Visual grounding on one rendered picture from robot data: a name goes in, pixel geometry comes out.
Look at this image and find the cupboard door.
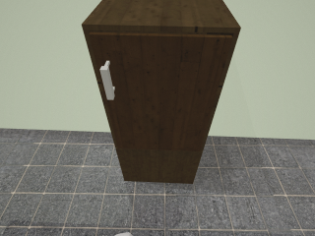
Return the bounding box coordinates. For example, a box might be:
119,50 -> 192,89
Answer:
89,31 -> 233,151

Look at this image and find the handle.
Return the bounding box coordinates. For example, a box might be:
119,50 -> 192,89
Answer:
99,60 -> 115,100

